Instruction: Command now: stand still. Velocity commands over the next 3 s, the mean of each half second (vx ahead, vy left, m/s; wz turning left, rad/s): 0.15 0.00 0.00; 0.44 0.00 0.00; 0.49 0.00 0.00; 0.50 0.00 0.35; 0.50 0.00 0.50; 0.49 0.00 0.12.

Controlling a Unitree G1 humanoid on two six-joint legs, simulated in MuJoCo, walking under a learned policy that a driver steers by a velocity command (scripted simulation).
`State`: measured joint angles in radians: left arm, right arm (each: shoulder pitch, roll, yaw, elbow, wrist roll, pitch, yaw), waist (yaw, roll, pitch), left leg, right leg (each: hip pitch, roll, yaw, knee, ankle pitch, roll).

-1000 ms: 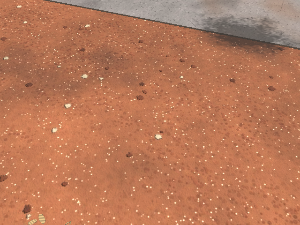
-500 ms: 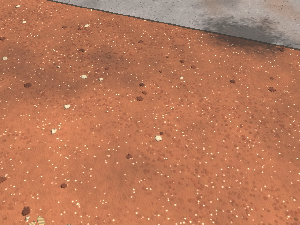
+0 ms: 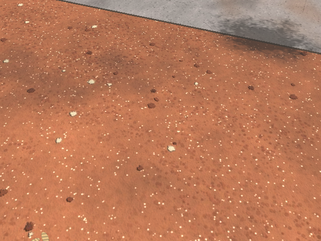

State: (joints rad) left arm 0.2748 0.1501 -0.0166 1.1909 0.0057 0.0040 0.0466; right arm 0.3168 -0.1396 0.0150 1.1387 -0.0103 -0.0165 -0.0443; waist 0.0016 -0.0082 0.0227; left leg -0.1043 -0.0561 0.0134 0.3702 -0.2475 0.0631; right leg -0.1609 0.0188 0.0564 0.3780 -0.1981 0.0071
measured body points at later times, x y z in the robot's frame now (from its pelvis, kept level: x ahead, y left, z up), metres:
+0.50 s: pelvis +0.07 -0.02 +0.00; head +0.07 -0.04 +0.45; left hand +0.13 +0.21 -0.15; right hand -0.05 -0.25 -0.16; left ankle -0.03 +0.08 -0.74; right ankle +0.10 -0.13 -0.72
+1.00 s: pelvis +0.31 -0.07 -0.01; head +0.35 -0.07 +0.43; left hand +0.19 +0.14 -0.15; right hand +0.49 -0.28 -0.14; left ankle +0.48 +0.03 -0.72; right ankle +0.15 -0.14 -0.74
